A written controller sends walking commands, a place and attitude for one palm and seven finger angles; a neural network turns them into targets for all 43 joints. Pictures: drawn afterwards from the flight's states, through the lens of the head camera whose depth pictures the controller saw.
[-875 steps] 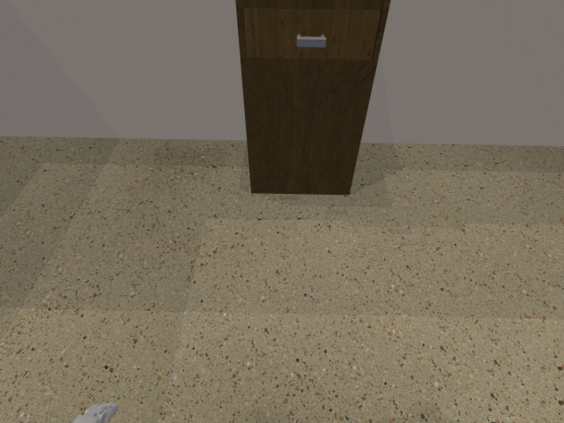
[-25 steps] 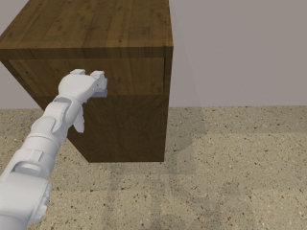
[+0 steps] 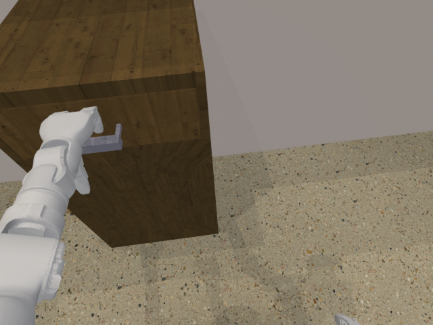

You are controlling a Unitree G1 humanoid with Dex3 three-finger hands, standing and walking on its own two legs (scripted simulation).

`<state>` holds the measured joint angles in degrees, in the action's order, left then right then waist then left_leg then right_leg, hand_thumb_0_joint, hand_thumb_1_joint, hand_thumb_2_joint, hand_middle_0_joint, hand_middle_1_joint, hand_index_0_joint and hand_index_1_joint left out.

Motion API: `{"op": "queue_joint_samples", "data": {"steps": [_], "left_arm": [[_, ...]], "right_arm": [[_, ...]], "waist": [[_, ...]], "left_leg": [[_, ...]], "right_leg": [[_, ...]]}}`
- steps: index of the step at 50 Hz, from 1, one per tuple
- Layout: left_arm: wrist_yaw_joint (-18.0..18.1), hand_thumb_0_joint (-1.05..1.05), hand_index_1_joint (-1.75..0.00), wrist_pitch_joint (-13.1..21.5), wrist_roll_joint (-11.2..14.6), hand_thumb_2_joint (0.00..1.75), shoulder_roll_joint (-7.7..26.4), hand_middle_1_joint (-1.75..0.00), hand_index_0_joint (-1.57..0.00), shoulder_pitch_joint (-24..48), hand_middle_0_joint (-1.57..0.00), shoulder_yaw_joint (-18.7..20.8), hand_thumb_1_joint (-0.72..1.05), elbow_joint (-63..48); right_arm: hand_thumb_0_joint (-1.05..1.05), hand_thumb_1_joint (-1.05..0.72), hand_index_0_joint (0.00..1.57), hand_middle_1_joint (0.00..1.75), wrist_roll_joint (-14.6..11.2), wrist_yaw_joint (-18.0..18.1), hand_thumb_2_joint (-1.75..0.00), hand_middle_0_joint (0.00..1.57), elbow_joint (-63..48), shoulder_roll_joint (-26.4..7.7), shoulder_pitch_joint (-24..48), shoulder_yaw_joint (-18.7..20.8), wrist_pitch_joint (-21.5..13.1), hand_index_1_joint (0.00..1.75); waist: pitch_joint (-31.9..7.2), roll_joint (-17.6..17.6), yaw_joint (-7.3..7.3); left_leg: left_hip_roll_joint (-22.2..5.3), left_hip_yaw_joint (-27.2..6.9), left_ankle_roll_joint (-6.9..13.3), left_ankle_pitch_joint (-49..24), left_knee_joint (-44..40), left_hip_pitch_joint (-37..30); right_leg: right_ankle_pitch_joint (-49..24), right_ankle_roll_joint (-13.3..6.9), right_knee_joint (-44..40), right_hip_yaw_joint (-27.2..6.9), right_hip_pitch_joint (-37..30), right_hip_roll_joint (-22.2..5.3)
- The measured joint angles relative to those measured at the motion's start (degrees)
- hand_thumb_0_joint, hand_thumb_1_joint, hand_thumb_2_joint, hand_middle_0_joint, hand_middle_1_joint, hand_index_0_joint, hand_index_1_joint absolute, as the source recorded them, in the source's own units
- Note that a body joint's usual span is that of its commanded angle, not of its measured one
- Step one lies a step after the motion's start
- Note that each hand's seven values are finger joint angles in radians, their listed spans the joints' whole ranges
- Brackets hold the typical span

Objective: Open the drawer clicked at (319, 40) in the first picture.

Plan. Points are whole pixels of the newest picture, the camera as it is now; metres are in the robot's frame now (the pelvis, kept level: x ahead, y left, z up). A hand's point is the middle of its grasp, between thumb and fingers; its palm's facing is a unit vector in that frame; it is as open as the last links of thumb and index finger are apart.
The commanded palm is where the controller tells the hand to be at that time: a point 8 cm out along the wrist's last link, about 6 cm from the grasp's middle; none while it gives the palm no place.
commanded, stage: move the hooked fingers above the handle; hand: left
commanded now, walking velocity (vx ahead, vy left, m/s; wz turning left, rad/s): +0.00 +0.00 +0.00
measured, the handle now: (99, 137) +0.52 +0.27 +0.02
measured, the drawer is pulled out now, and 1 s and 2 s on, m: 0.00 0.00 0.00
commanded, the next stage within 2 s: lift the fingers back up to retry in 0.16 s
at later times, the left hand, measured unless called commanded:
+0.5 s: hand (103, 124) +0.48 +0.22 +0.10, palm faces +0.00 +0.01 -1.00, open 13.5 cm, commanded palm +0.45 +0.25 +0.14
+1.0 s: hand (85, 132) +0.48 +0.26 +0.08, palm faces +0.02 -0.02 -1.00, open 13.5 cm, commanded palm +0.45 +0.26 +0.14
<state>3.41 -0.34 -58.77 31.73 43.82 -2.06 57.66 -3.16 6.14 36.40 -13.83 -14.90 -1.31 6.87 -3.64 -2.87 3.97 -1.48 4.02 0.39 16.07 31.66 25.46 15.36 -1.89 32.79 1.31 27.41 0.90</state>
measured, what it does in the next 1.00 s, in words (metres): stands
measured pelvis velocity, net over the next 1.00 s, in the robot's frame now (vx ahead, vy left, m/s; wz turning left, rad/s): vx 0.01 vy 0.01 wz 0.03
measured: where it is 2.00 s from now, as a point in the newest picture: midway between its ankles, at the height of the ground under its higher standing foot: outside the picture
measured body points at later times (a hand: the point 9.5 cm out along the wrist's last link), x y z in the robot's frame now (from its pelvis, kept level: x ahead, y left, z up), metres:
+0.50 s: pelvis +0.00 +0.01 +0.00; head +0.05 -0.02 +0.44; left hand +0.47 +0.21 +0.15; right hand +0.07 -0.24 -0.15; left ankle -0.01 +0.12 -0.73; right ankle +0.00 -0.09 -0.73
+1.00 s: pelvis +0.01 +0.01 +0.00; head +0.08 +0.00 +0.44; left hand +0.47 +0.26 +0.14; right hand +0.06 -0.27 -0.14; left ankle -0.01 +0.12 -0.73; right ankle +0.00 -0.09 -0.73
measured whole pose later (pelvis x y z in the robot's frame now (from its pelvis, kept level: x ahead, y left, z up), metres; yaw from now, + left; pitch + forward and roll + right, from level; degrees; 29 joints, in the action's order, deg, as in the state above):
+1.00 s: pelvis +0.01 +0.01 +0.00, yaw +2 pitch +13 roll +0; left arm 12.2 1.5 -58.9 28.8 46.0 -3.7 53.0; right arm -1.1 2.7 41.6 -17.0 -18.9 3.9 5.5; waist -5.7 -2.6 3.1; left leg -0.8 2.2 1.0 18.2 35.1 29.8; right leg 16.9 -1.2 33.9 2.9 30.0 0.1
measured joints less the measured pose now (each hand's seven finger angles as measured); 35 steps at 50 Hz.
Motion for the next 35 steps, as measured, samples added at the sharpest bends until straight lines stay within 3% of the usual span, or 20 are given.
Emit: {"op": "queue_joint_samples", "data": {"steps": [5,9,11,14,17,22,26,30,35], "left_arm": [[1.3,0.0,-1.21,8.0,-0.2,0.31,1.6,-1.21,-0.31,-1.9,-0.33,-2.3,-0.48,-7.5],[5.7,-0.01,-1.2,11.1,1.2,0.31,-1.2,-1.21,-0.31,-0.7,-0.32,-5.6,-0.49,-12.4],[8.4,-0.01,-1.2,10.1,1.5,0.31,-3.0,-1.21,-0.31,1.0,-0.32,-5.8,-0.49,-11.3],[11.9,0.0,-1.2,5.7,0.6,0.31,-4.9,-1.25,-0.32,3.7,-0.36,-4.3,-0.49,-7.3],[13.6,0.0,-1.26,2.3,-0.4,0.31,-6.7,-1.31,-0.37,4.3,-0.44,-3.1,-0.48,-4.8],[11.2,0.0,-1.31,-4.2,-1.6,0.31,-7.8,-1.29,-0.38,6.0,-0.43,-3.8,-0.48,-0.5],[7.0,0.0,-1.27,-5.3,-0.6,0.31,-6.7,-1.25,-0.34,6.6,-0.38,-2.9,-0.49,1.8],[3.4,0.0,-1.24,-3.1,-0.6,0.31,-3.6,-1.23,-0.32,5.6,-0.35,-1.4,-0.49,3.0],[2.6,0.0,-1.21,3.5,-0.9,0.31,-0.8,-1.21,-0.32,1.6,-0.33,0.1,-0.49,-1.4]], "right_arm": [[0.01,-0.9,0.2,0.3,1.4,-0.1,-0.89,0.21,1.1,-2.3,-3.2,3.9,-2.4,0.3],[0.01,-0.9,0.2,0.3,2.0,-1.1,-0.89,0.21,4.3,-3.8,-4.6,6.0,-2.9,0.3],[0.01,-0.9,0.2,0.3,2.0,-1.8,-0.89,0.2,5.6,-4.0,-4.1,6.0,-2.8,0.3],[0.01,-0.91,0.2,0.3,1.9,-2.9,-0.89,0.2,5.9,-3.7,-3.0,5.2,-2.3,0.3],[0.01,-0.91,0.2,0.3,2.1,-3.8,-0.89,0.2,5.7,-3.1,-2.8,4.1,-1.2,0.3],[0.01,-0.91,0.2,0.3,1.5,-4.1,-0.89,0.2,4.9,-1.0,-1.4,2.2,0.7,0.3],[0.01,-0.9,0.2,0.3,0.8,-2.9,-0.89,0.21,3.2,0.5,-0.7,0.6,1.1,0.3],[0.01,-0.9,0.2,0.3,0.5,-1.6,-0.89,0.21,1.3,0.8,-1.1,0.0,0.2,0.3],[0.01,-0.9,0.2,0.3,1.1,-0.9,-0.89,0.21,0.7,-0.6,-3.3,1.8,-1.3,0.3]], "waist": [[1.2,0.9,-2.01],[0.3,0.9,-2.86],[-0.4,1.0,-2.1],[-1.6,1.1,-0.52],[-2.5,0.3,-0.48],[-2.8,-1.1,0.0],[-2.0,-1.2,0.81],[-1.1,-0.8,1.36],[-0.2,-0.1,0.29]], "left_leg": [[0.4,-2.6,-0.2,0.8,3.4,4.3],[1.0,-3.8,0.0,1.8,5.4,6.1],[1.1,-3.7,0.2,2.3,5.9,6.4],[1.1,-2.7,0.4,2.6,5.7,6.5],[1.0,-1.8,0.6,2.4,4.8,5.8],[0.9,-0.4,0.7,1.5,2.6,3.2],[0.8,0.3,0.7,0.6,1.0,1.3],[0.5,0.4,0.4,0.2,0.8,1.1],[0.3,-0.4,0.2,0.4,1.9,2.7]], "right_leg": [[1.0,-0.2,1.8,2.6,2.5,-0.6],[2.1,0.1,3.1,3.7,3.5,-1.2],[2.4,0.3,3.5,3.6,3.9,-1.4],[2.5,0.5,3.6,2.6,4.5,-1.3],[2.1,0.7,3.0,1.7,4.2,-1.2],[1.1,0.9,1.6,0.3,2.6,-1.0],[0.4,0.9,0.8,-0.4,1.2,-0.8],[0.0,0.6,0.8,-0.5,1.2,-0.5],[0.2,0.3,1.3,0.3,2.2,-0.4]]}}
